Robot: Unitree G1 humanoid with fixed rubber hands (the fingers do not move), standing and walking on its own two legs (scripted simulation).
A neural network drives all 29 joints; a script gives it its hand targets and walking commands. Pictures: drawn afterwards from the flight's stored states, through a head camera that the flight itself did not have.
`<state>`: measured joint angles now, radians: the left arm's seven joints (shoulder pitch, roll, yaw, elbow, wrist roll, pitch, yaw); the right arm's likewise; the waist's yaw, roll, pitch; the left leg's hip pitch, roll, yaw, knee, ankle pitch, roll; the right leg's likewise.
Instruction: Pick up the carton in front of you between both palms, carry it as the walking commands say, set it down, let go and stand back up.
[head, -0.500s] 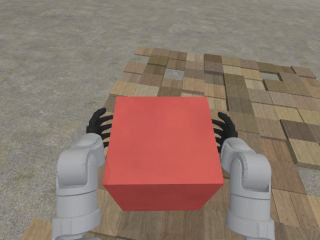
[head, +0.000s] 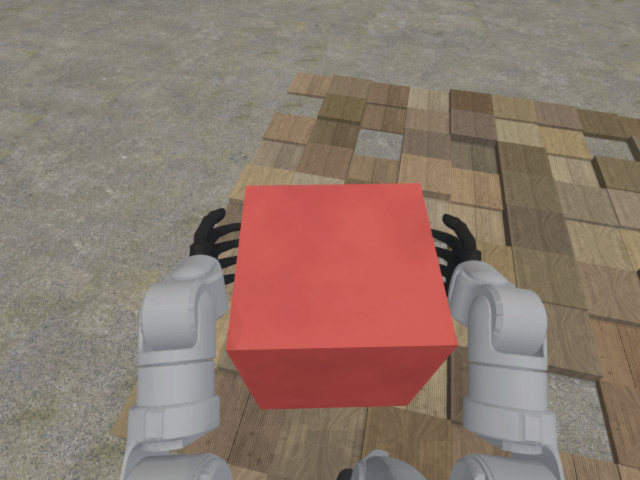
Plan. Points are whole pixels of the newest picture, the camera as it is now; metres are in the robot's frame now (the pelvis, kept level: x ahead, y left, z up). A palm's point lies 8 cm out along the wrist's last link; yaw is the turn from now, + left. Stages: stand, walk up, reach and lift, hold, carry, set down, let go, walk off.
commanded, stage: carry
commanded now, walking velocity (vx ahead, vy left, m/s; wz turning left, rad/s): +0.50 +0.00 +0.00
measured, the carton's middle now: (333, 305) +0.33 +0.00 +0.02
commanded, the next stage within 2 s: none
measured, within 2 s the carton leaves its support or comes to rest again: neither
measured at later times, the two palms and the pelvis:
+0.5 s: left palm (176, 70) +0.65 +0.25 +0.17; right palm (370, 81) +0.63 -0.05 +0.18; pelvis +0.30 +0.11 +0.02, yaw -1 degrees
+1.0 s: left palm (191, 32) +0.92 +0.31 +0.11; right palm (332, 31) +0.95 +0.01 +0.12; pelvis +0.60 +0.12 +0.04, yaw +1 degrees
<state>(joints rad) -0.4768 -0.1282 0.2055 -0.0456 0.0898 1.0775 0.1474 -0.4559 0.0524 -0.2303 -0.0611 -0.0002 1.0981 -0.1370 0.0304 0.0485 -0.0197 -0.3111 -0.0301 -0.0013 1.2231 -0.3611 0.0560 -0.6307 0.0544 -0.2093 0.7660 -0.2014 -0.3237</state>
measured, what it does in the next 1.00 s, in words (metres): walks ahead: left foot 0.03 m lower, then right foot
